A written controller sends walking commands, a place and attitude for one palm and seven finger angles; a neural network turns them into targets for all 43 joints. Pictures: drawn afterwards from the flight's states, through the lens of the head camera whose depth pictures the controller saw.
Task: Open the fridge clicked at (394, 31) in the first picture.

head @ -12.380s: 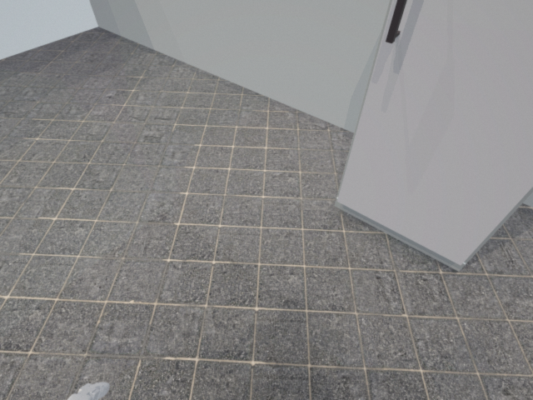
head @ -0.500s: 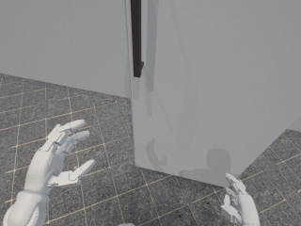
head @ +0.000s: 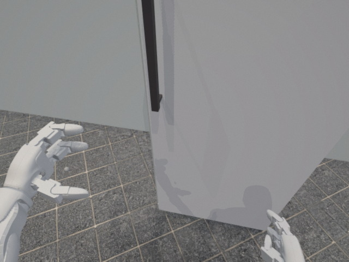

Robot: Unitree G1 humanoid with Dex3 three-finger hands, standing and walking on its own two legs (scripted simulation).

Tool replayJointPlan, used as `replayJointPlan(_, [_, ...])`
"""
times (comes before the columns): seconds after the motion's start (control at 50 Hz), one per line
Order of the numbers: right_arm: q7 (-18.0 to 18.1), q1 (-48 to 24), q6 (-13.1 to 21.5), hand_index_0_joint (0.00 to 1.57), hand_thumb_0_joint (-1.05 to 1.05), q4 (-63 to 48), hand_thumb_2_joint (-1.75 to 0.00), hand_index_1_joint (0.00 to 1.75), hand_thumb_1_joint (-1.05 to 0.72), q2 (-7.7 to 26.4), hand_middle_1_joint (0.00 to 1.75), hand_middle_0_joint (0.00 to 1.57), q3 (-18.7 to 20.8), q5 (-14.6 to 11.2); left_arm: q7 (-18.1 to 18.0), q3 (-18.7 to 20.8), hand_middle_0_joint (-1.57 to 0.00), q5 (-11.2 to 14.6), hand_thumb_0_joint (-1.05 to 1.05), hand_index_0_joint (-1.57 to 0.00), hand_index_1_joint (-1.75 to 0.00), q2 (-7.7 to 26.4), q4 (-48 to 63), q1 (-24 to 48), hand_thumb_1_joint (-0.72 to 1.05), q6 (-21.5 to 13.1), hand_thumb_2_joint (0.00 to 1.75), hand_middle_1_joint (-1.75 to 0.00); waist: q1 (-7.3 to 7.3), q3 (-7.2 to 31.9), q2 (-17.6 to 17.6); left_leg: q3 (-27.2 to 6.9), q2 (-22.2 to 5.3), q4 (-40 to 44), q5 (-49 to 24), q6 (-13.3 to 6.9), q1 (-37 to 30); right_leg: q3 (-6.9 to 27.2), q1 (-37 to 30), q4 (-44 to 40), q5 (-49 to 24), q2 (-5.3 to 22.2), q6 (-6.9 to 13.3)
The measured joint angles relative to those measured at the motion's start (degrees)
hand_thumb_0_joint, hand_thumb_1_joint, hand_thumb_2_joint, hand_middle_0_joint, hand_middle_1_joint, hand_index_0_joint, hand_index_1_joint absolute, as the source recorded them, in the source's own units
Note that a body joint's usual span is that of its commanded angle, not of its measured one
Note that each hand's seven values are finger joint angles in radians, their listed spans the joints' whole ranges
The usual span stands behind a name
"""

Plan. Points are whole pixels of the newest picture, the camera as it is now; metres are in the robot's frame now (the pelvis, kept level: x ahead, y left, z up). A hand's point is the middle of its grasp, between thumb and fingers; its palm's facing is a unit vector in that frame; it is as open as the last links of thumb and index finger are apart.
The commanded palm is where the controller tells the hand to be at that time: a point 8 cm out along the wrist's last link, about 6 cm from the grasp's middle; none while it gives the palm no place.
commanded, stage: raise the hand to about handle height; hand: left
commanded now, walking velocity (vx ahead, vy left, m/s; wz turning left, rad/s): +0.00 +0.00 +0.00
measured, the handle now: (153, 42) +0.51 +0.11 +0.28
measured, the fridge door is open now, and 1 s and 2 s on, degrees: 0 0 0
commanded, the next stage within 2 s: move the hooked fingers beside the handle in 0.98 s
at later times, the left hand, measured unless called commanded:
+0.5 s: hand (36, 104) +0.28 +0.27 +0.26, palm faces +0.06 -0.99 -0.16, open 14.0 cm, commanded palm +0.24 +0.30 +0.26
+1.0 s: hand (47, 109) +0.30 +0.26 +0.24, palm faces +0.00 -0.99 -0.15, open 14.0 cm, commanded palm +0.25 +0.31 +0.26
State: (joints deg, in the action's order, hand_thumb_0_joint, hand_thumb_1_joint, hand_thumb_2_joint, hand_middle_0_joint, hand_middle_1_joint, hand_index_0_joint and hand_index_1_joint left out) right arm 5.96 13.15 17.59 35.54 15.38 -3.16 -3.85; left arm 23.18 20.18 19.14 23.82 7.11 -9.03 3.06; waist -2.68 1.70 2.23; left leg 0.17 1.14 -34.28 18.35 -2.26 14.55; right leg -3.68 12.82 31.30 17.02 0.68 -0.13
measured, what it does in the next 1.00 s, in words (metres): stands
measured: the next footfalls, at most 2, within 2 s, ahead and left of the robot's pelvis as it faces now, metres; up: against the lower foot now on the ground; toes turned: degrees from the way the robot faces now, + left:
none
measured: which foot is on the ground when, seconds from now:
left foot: down 0.00-1.00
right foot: down 0.00-1.00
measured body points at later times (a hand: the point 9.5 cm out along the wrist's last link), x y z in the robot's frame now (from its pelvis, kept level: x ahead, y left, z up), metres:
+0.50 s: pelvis +0.01 -0.02 +0.01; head -0.02 -0.05 +0.46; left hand +0.27 +0.32 +0.27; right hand +0.21 -0.24 -0.06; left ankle +0.00 +0.09 -0.73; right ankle +0.00 -0.12 -0.73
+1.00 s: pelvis +0.01 -0.01 +0.01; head -0.01 -0.04 +0.46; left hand +0.29 +0.32 +0.25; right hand +0.22 -0.23 -0.06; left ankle +0.00 +0.09 -0.73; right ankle +0.00 -0.12 -0.73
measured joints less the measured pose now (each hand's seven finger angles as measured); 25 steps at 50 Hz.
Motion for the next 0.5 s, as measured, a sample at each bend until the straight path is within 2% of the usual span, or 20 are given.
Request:
replayJointPlan(0.1, [-0.15, -1.16, -0.01, 0.2, 0.01, -0.34, -0.89, 0.3, -0.9, -0.71, 0.3, 0.2, -1.16, -0.27, 1.05, 3.9, -0.29, 2.16, 0.0, -0.29, -1.09, 1.52, -1.21, 5.98, -0.33, 0.79, 0.37, -1.09, -0.75, 0.38, 0.24, -0.3, -0.26, 2.35, -0.88, 0.46, -2.67, -0.27, -2.72, -2.35, -0.82, -0.34, 0.41])
replayJointPlan(0.14, [-0.31, -1.66, -0.78, 0.2, 0.01, -0.33, -0.89, 0.3, -0.9, -0.79, 0.3, 0.2, -1.67, -0.61, 2.02, 4.78, -0.29, 2.25, 0.0, -0.29, -1.12, 2.26, -3.4, 8.77, -0.37, 2.96, 0.35, -1.12, -1.03, 0.44, 0.64, -0.46, -0.3, 3.05, -1.23, 0.58, -3.24, -0.41, -3.3, -2.97, -1.06, -0.4, 0.52])
replayJointPlan(0.26, [-0.68, -2.51, -3.59, 0.2, 0.01, -0.87, -0.89, 0.3, -0.9, -0.59, 0.3, 0.2, -2.57, -1.18, 4.27, 5.05, -0.3, 0.33, -0.01, -0.3, -1.17, 4.75, -7.64, 13.49, -0.46, 11.38, 0.32, -1.17, -1.17, -0.46, 1.76, -0.73, -0.38, 4.99, -2.5, 0.9, -3.92, -0.67, -3.77, -4.32, -1.88, -0.52, 0.91])
replayJointPlan(0.3, [-0.72, -2.4, -4.01, 0.21, 0.01, -0.81, -0.89, 0.3, -0.9, -0.61, 0.3, 0.2, -2.72, -1.15, 4.77, 5.5, -0.3, 0.25, -0.01, -0.3, -1.18, 5.19, -6.9, 14.18, -0.48, 12.02, 0.31, -1.18, -1.15, -0.69, 1.8, -0.78, -0.49, 5.56, -2.75, 1.05, -4.29, -0.71, -4.08, -4.78, -2.07, -0.65, 1.07])
replayJointPlan(0.4, [-0.83, -1.85, -4.35, 0.21, 0.01, 0.26, -0.89, 0.3, -0.9, -0.65, 0.3, 0.2, -2.98, -1.15, 5.99, 8.34, -0.3, 1.76, -0.01, -0.3, -1.19, 6.69, -6.24, 17.62, -0.49, 10.51, 0.3, -1.19, -1.21, -0.11, 1.73, -0.96, -0.88, 6.55, -2.84, 1.47, -5.53, -0.86, -5.36, -5.84, -2.18, -1.09, 1.48])
replayJointPlan(0.44, [-0.9, -1.87, -4.61, 0.21, 0.01, 0.75, -0.89, 0.3, -0.9, -0.36, 0.3, 0.2, -2.99, -1.41, 6.51, 9.43, -0.3, 2.0, -0.01, -0.3, -1.2, 8.0, -8.9, 20.35, -0.5, 11.3, 0.3, -1.2, -1.17, 0.27, 1.9, -1.07, -0.97, 6.67, -2.82, 1.61, -5.64, -0.96, -5.48, -5.93, -2.1, -1.18, 1.59])
replayJointPlan(0.5, [-1.09, -2.17, -5.29, 0.21, 0.01, 0.96, -0.89, 0.3, -0.9, 0.48, 0.3, 0.2, -2.73, -1.93, 6.74, 10.02, -0.3, 0.77, -0.01, -0.3, -1.2, 10.41, -14.09, 24.36, -0.5, 14.12, 0.3, -1.2, -1.0, 0.44, 2.29, -1.17, -1.0, 6.61, -2.9, 1.74, -5.08, -1.06, -4.86, -5.66, -2.03, -1.2, 1.67])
